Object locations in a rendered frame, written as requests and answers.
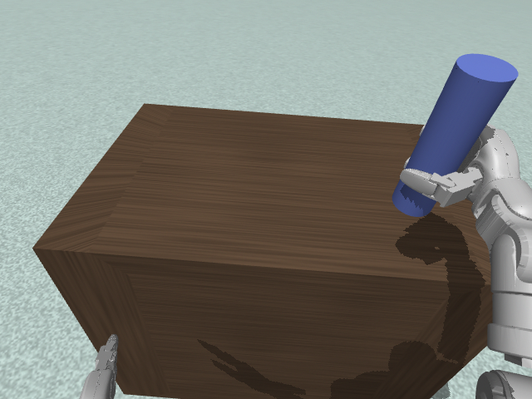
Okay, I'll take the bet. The left robot hand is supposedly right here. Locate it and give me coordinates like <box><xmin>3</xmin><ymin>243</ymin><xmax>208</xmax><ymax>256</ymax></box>
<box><xmin>79</xmin><ymin>334</ymin><xmax>118</xmax><ymax>399</ymax></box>

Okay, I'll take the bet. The right robot hand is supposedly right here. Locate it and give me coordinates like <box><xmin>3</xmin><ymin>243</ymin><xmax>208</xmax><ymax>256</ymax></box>
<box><xmin>400</xmin><ymin>123</ymin><xmax>520</xmax><ymax>208</ymax></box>

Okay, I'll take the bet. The right robot arm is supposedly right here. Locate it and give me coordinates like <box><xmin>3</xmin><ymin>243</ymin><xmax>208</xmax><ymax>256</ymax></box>
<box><xmin>471</xmin><ymin>178</ymin><xmax>532</xmax><ymax>399</ymax></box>

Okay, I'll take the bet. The can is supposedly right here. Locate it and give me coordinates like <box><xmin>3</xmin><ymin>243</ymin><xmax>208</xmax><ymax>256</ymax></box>
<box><xmin>392</xmin><ymin>54</ymin><xmax>519</xmax><ymax>217</ymax></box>

